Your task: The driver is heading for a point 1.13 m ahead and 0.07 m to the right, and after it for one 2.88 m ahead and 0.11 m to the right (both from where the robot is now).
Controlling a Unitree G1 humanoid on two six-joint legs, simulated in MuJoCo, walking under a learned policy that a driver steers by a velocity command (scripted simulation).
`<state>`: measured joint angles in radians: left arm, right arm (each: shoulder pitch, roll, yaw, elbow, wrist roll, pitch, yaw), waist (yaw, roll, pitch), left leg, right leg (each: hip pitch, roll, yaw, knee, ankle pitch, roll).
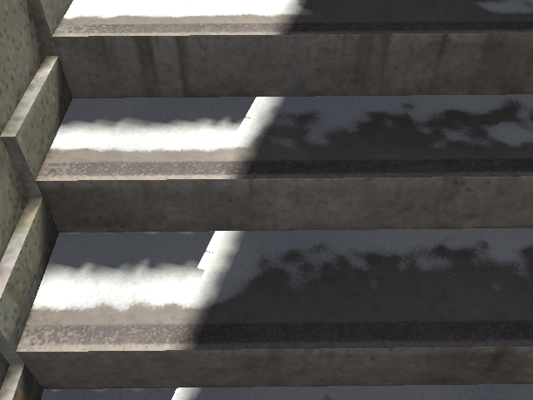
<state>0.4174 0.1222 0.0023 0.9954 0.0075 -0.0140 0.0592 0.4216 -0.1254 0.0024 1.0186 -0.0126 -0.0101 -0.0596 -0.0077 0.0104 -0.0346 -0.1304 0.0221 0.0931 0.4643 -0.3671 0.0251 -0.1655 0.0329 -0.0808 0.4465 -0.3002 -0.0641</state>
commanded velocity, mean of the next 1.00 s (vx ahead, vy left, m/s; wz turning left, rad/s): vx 0.71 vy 0.00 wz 0.00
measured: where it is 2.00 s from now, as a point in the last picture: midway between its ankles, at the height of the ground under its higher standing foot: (282, 128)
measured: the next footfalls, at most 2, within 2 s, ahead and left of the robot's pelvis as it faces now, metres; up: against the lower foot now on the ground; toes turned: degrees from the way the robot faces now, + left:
right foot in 0.48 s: +0.37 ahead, -0.14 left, +0.17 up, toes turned -5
left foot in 0.88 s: +0.72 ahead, +0.01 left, +0.34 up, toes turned +1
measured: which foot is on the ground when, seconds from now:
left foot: down 0.00-0.48, up 0.50-0.86, down 0.88-1.00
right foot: down 0.00-0.14, up 0.16-0.46, down 0.48-0.88, up 0.90-1.00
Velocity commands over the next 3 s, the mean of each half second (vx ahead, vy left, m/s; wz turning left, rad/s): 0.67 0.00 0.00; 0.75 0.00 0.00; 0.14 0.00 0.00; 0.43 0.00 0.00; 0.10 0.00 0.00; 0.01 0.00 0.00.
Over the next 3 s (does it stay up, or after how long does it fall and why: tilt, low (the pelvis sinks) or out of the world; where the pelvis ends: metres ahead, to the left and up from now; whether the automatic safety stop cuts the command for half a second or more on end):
stays up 1.21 0.10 0.68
